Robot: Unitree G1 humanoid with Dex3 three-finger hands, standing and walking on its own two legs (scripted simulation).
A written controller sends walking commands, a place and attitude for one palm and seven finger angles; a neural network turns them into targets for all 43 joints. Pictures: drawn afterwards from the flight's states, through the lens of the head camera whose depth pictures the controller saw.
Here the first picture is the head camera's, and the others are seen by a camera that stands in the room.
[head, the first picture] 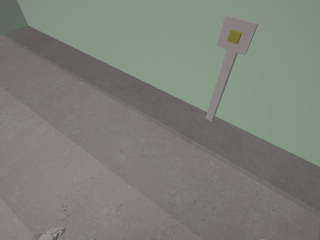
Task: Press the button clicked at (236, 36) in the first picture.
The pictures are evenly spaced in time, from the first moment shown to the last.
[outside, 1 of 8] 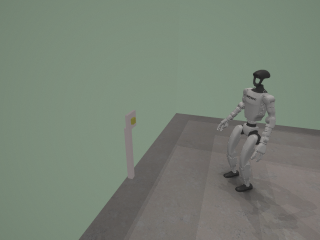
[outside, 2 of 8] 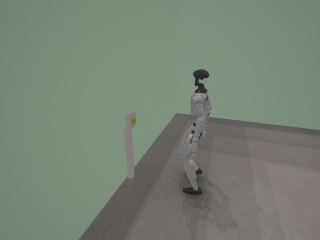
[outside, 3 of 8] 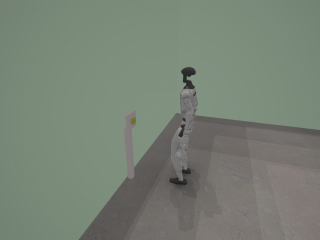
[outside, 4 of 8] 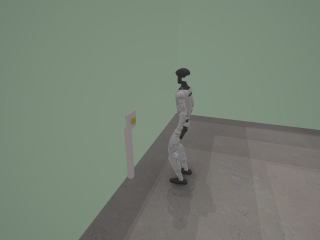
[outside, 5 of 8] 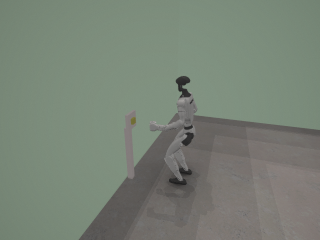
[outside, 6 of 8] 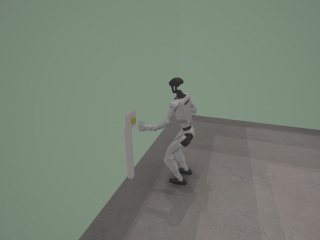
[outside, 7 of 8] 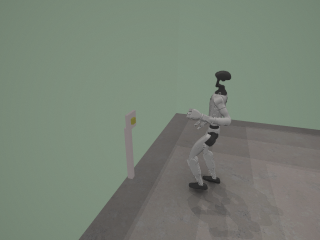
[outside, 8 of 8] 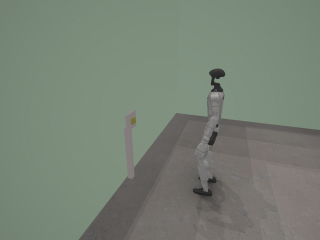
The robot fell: no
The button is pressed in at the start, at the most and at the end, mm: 0 11 0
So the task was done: yes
